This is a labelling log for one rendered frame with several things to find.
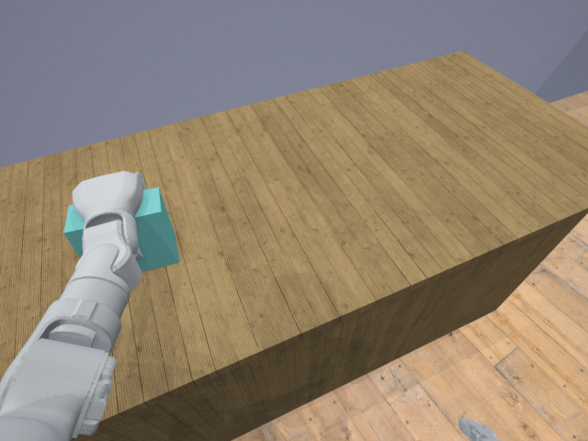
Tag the table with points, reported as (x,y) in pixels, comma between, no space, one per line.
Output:
(320,235)

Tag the sponge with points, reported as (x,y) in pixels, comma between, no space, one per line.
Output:
(156,236)

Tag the left robot forearm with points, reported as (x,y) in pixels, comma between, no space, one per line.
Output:
(89,310)

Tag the robot left upper arm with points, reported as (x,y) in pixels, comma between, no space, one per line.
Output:
(60,391)

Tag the robot right hand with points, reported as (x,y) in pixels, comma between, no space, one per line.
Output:
(475,431)

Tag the robot left hand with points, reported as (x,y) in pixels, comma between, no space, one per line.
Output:
(121,190)

